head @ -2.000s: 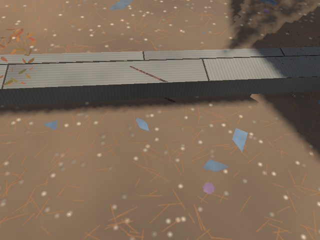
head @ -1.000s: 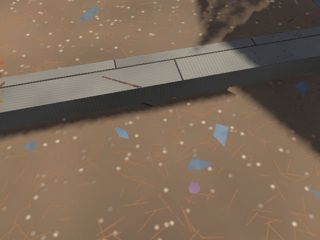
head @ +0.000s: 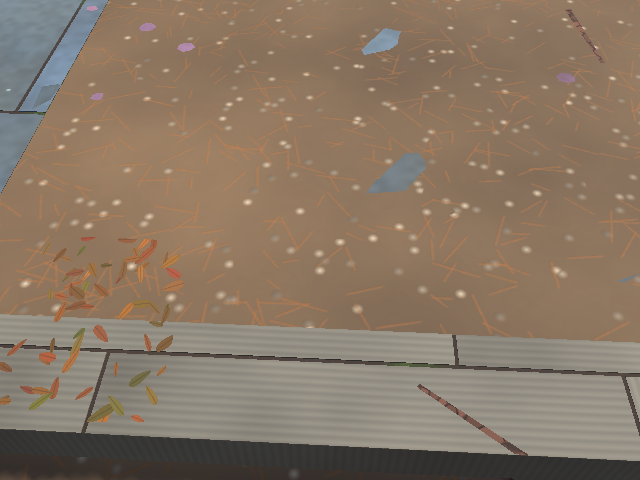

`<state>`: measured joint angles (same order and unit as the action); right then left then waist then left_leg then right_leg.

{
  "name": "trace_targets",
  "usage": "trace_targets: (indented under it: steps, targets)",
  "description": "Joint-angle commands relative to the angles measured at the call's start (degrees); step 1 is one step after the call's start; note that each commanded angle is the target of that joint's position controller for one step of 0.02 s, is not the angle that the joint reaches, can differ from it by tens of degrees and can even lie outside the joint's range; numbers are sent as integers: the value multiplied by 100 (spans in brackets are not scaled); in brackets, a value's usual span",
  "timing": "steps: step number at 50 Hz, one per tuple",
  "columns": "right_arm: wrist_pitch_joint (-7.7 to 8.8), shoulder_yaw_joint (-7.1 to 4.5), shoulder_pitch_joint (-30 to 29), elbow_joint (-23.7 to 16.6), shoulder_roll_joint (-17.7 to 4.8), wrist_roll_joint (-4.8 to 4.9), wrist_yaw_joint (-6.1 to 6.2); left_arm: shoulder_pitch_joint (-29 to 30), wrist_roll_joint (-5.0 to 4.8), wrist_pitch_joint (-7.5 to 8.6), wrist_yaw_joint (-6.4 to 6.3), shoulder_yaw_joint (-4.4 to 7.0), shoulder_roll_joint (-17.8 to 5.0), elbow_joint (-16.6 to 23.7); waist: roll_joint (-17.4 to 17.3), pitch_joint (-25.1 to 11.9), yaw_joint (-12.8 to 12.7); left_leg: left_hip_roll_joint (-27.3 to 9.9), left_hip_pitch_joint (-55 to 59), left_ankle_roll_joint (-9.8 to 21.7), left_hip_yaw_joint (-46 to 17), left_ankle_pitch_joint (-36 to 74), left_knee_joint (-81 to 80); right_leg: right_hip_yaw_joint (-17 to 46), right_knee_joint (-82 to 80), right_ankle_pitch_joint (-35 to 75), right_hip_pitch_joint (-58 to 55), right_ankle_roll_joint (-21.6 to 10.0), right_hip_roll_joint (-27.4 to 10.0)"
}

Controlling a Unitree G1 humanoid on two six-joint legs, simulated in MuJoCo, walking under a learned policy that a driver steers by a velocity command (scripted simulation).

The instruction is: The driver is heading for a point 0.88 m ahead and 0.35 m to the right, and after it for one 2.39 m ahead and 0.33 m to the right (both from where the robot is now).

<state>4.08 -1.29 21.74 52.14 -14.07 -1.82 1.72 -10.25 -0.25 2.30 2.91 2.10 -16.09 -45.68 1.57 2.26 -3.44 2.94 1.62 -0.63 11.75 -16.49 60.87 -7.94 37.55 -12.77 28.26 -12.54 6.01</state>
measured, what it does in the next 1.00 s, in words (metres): climbs, turning right: left foot, then right foot 0.12 m higher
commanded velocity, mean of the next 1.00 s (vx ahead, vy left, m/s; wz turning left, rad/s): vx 0.97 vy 0.00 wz -0.89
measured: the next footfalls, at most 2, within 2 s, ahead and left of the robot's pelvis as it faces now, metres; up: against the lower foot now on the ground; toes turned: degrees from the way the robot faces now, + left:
left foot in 0.34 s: +0.38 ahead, +0.20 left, +0.00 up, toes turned -20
right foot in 0.66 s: +0.67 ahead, -0.16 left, +0.12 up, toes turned -38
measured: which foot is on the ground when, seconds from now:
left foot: up 0.00-0.32, down 0.34-0.64, up 0.66-1.00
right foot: down 0.00-0.34, up 0.36-0.64, down 0.66-1.00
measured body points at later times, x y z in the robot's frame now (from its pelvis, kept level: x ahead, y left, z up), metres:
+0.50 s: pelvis +0.41 +0.02 +0.02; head +0.45 +0.00 +0.47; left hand +0.71 +0.18 -0.06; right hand +0.32 -0.24 -0.10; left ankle +0.34 +0.21 -0.70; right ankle +0.37 -0.05 -0.50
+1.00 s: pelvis +0.81 -0.22 +0.15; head +0.83 -0.24 +0.60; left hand +1.05 -0.05 +0.03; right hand +0.84 -0.57 +0.15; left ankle +1.04 -0.28 -0.54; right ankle +0.64 -0.14 -0.57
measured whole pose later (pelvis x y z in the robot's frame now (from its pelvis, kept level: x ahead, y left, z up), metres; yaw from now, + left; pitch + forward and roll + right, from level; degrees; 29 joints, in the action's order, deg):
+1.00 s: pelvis +0.81 -0.22 +0.15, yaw -53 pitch +4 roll -1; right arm 4.0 2.2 -2.4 25.2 -13.7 -2.6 -0.5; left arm -23.3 0.1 5.1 -0.3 3.8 -19.3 -46.4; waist 0.5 -1.1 -4.8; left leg -3.4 -40.8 0.6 -3.4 1.3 37.5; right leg 13.1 19.9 -20.8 -1.4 -8.9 10.9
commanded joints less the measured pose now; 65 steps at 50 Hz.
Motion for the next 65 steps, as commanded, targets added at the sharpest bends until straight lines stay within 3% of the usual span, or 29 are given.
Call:
trace_targets:
  steps: [1,3,6,11,15,16,17,18,19,21,25,28,29,30,32,33,34,35,36,38,40,43,47,51,53,54,55,59,65]
  targets:
    - [340,138,-702,-1697,-195,4,-131,-1885,133,-143,-200,485,-1522,-389,1144,-1776,-145,129,-5348,-83,-1967,-1261,4400,5174,-1552,-619,-5128,-1996,-1982]
    - [417,81,-1276,-1598,-748,-176,-202,-1181,193,-86,-272,349,-786,-261,-876,-177,285,-468,-4992,91,-1951,-367,2744,5150,-2839,-2083,-2844,-1164,-1797]
    - [39,200,-1414,-1646,-635,-347,-176,-980,86,205,-300,295,-846,-241,-1006,473,661,-887,-3859,-235,-1737,-227,1224,3794,-2918,-610,-730,-877,-1043]
    - [-11,410,-2458,-2171,-192,42,-201,-989,55,302,-214,427,-1001,-124,-103,108,134,-663,-2293,-340,-1096,1544,-1821,2614,-2607,1793,-289,-317,-306]
    - [242,209,-2024,-2249,-664,-74,-61,-1455,159,170,-253,458,-978,-338,-320,-1036,268,-71,-1885,173,-1011,199,-3104,2919,106,6277,-2772,264,-192]
    - [297,100,-783,-1949,-798,44,44,-796,105,167,-242,550,-1315,-188,-72,-1650,1071,-234,-320,154,-1341,872,-4396,3029,1409,5568,-2315,304,-144]
    - [266,-68,501,-1426,-1153,-4,152,-181,-34,262,-270,500,-1005,81,-148,-1857,1528,-1034,1795,192,-1523,1521,-4242,2550,2516,2725,-607,373,-29]
    - [156,-71,865,-1103,-1291,-216,124,-188,-59,369,-358,218,68,409,-1178,-1251,1045,-2397,3447,77,-2236,5669,-3089,1773,3916,-1650,2177,478,102]
    - [20,-232,1000,-1070,-1363,-301,50,-374,-110,302,-496,105,-70,660,-1184,-2024,1118,-3329,4067,804,-3081,6422,-2530,1030,4877,-2000,3355,560,-92]
    - [60,-49,1053,-855,-368,-412,-90,1087,163,161,-500,74,24,1110,-697,-1094,1374,-2821,2954,812,-2775,3533,-3340,844,6604,-1620,4594,440,-517]
    - [390,61,346,-60,-3,-260,-234,2288,143,-46,-353,-347,845,2454,-960,761,207,-2240,-184,74,-1025,2995,-5157,829,6864,-2476,4810,277,-722]
    - [351,46,-272,-11,-121,-137,-173,1948,206,-155,-227,-427,551,2544,-689,838,-563,-1420,-1824,81,376,4763,-5766,-40,5401,-1873,2979,285,-642]
    - [323,3,-536,-255,-406,36,-69,1059,210,-184,-97,-380,255,2205,-333,69,-928,-1171,-2648,212,716,6799,-5420,-493,4143,-818,473,269,-318]
    - [426,-112,-112,-485,-1154,349,16,290,178,-283,-63,-195,-194,1877,-228,-1372,-1102,-1357,-2850,391,385,9795,-4335,-711,4472,-414,-1864,317,309]
    - [591,-552,-1111,-1141,-2358,346,-166,-1995,263,-425,-132,198,-892,1403,-1011,-2651,-2118,-1886,-2405,341,-229,10844,-565,384,2954,-807,-3497,-9,325]
    - [468,-493,-767,-1069,-1650,242,-334,-1327,-12,-339,-139,444,-1327,1380,50,-2355,-1592,-742,-3236,149,-297,3109,2747,2032,1181,-936,-3668,-733,27]
    - [475,-229,-654,-1849,-742,17,-445,-447,69,-350,-169,543,-1753,1550,1546,-2842,-598,11,-4722,27,-915,70,5406,5138,-424,33,-3929,-1438,-1238]
    - [525,-168,-756,-2324,-660,-174,-407,-720,107,-364,-273,555,-1636,1555,685,-3077,-369,-145,-5381,197,-1801,433,5895,6292,-1217,-1193,-4224,-1389,-1406]
    - [471,-62,-944,-2432,-495,-147,-379,-512,85,-296,-328,515,-1466,1364,-132,-2145,-242,-260,-5867,127,-1842,339,5956,6411,-1878,-2201,-3434,-1236,-1534]
    - [305,160,-1215,-2689,-191,-196,-235,-559,174,-25,-519,379,-910,877,-371,-448,210,-504,-5827,-62,-2028,-635,5358,5720,-1568,-565,-1480,-1245,-1060]
    - [14,143,-778,-2586,-470,-237,-130,-499,199,197,-529,230,-576,751,-626,-71,679,-707,-5317,-69,-2286,-1314,4152,4721,-1565,4,-471,-1039,-943]
    - [-149,120,-1680,-3004,-840,-181,-38,-186,158,366,-421,257,-870,719,-912,670,814,-927,-4653,-170,-1779,-1096,696,3637,-2648,457,246,-714,-540]
    - [-108,289,-1437,-2607,-163,-58,-267,-678,-26,410,-312,304,-893,369,-426,-386,459,-461,-1696,64,-1041,2290,-1865,2448,-2402,3031,-178,-157,-151]
    - [52,21,-905,-2081,-624,-78,-121,-1274,97,360,-321,389,-1158,148,100,-837,476,29,-1654,339,-688,2615,-3742,2296,-429,5547,-2958,650,-522]
    - [174,-133,371,-1631,-1112,-154,-68,-1096,66,355,-334,306,-764,366,-580,-1523,1031,-1109,523,769,-1537,5372,-3224,1767,2452,1699,-1615,1043,186]
    - [156,-203,570,-1389,-1260,-170,-156,-2171,-233,325,-371,171,-343,345,-2055,-2655,424,-2770,2666,2003,-3921,8740,-2435,1674,4703,-2255,295,1437,804]
    - [92,-281,521,-1476,-1142,126,-249,-2017,36,301,-413,128,-667,264,-1214,-3039,643,-2528,2522,2077,-4261,8167,-2840,1813,4857,-1738,723,1346,432]
    - [31,-249,-138,-1323,-883,263,-181,-370,398,46,-313,37,-633,872,-43,-958,373,-1484,-272,1586,-3359,5712,-3893,1291,3590,-934,718,1410,-403]
    - [-212,-416,-49,-1179,-1192,114,-181,-199,269,-233,-405,-145,-406,1076,-503,-1015,136,-918,-1519,1375,-3110,5459,-3914,1150,2243,-520,195,1537,-362]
